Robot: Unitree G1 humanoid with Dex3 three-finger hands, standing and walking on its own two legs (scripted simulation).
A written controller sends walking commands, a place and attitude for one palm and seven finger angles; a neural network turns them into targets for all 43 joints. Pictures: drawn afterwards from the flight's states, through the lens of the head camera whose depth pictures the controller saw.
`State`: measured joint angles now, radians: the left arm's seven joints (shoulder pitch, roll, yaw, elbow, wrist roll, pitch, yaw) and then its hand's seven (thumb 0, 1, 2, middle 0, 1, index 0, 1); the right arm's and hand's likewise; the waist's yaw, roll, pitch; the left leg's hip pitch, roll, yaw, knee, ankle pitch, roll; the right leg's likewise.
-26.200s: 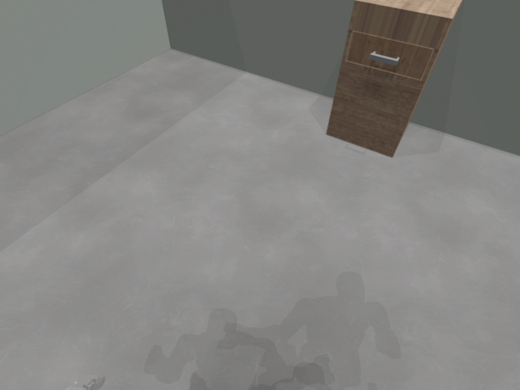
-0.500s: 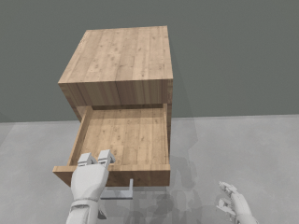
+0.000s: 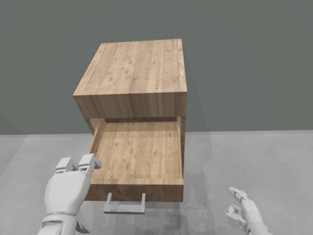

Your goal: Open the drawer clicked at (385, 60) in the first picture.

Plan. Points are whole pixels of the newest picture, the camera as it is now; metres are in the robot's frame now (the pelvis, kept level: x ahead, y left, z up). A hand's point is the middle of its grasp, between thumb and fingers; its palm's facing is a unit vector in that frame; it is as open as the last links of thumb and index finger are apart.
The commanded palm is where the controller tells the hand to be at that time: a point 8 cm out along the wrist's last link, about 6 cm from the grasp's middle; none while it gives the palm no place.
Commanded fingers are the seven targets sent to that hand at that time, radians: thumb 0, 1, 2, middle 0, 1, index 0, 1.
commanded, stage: draw the hand back to the body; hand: left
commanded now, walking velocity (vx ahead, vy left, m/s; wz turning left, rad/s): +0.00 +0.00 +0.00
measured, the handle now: (125, 202) +0.26 +0.17 -0.17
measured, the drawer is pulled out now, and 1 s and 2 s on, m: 0.29 0.29 0.29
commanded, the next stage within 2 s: step back with the hand held close in 1.04 s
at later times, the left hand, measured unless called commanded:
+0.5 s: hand (60, 169) +0.20 +0.23 +0.14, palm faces +0.32 -0.86 -0.40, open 11.7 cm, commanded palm +0.15 +0.27 +0.17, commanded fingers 0.00 0.34 0.66 -0.24 -0.66 -0.24 -0.66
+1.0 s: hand (41, 159) +0.21 +0.25 +0.17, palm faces +0.41 -0.82 -0.41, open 7.7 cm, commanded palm +0.15 +0.29 +0.20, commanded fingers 0.00 0.90 0.90 -0.20 -0.30 -0.20 -0.30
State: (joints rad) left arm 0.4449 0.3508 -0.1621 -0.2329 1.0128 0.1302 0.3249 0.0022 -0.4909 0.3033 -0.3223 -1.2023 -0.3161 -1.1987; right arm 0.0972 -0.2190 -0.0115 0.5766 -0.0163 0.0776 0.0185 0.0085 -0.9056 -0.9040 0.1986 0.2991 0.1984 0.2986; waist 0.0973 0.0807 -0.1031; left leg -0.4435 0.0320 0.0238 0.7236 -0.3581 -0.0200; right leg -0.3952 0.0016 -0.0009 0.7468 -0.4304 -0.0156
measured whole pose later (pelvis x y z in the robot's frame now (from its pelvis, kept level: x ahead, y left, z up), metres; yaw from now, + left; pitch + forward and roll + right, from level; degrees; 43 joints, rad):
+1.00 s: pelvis +0.03 +0.01 +0.03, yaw +2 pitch -1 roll +0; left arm 0.56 0.31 0.27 -0.50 -0.05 -0.05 0.12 0.01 0.81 0.87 -0.22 -0.36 -0.21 -0.35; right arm 0.15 -0.20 0.02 0.61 0.01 -0.11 -0.08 0.01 -0.90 -0.90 0.20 0.30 0.20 0.30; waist 0.06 0.05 0.00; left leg -0.15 0.01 0.00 0.44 -0.27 -0.01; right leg -0.07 -0.02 -0.03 0.41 -0.32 0.00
